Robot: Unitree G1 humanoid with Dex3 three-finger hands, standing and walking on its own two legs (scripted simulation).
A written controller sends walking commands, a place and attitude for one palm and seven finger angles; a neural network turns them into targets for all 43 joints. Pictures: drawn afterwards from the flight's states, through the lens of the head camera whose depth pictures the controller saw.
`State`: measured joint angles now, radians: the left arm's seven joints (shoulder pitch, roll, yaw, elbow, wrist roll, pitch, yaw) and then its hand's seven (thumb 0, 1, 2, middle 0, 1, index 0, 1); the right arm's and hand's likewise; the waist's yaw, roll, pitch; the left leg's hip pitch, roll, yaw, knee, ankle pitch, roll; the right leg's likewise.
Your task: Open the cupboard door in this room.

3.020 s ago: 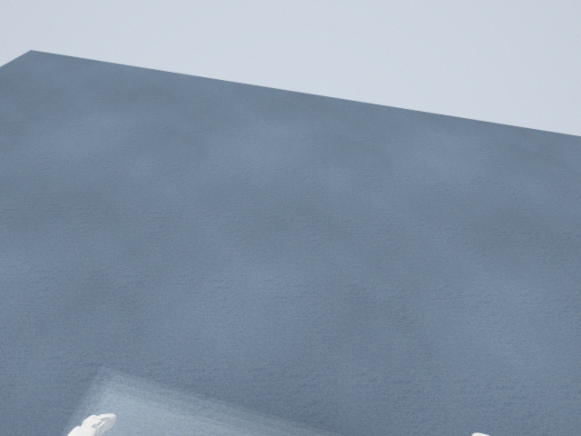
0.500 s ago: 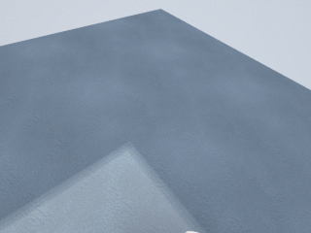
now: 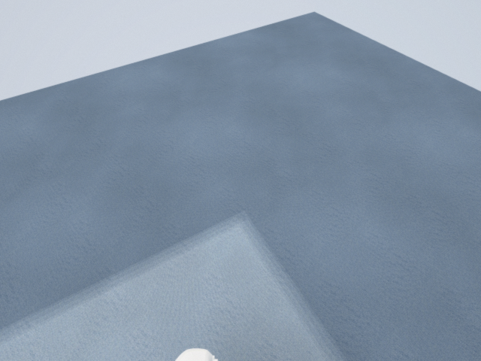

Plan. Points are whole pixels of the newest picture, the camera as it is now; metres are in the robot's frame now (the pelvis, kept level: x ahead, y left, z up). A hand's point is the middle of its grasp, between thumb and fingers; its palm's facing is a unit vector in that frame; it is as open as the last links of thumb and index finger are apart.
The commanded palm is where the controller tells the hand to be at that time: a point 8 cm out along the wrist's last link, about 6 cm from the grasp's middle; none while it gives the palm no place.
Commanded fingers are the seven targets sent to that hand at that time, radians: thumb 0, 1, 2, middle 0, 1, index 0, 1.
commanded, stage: turn or walk to find it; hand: left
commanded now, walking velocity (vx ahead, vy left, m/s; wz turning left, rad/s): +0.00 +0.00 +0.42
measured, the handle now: out of the picture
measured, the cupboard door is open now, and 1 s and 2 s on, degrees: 0 0 0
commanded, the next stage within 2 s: none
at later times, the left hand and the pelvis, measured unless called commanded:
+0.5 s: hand out of the picture -0.04 +0.28 -0.18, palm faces +0.26 -0.94 -0.23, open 7.4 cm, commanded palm none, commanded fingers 0.00 0.90 0.90 -0.20 -0.30 -0.20 -0.30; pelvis -0.04 +0.06 +0.00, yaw +11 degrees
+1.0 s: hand out of the picture -0.05 +0.20 -0.15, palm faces +0.42 -0.87 -0.27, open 7.4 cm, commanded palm none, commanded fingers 0.00 0.90 0.90 -0.20 -0.30 -0.20 -0.30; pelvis -0.06 -0.01 +0.00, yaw +25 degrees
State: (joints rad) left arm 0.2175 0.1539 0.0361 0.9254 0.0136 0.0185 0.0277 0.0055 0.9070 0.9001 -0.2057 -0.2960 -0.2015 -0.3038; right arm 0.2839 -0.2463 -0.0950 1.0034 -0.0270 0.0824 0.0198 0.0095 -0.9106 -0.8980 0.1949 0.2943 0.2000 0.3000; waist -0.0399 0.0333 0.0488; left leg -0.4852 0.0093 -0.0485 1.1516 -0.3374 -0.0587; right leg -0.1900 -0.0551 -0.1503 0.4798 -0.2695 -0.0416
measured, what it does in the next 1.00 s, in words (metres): steps on the spot, turning left: left foot, then right foot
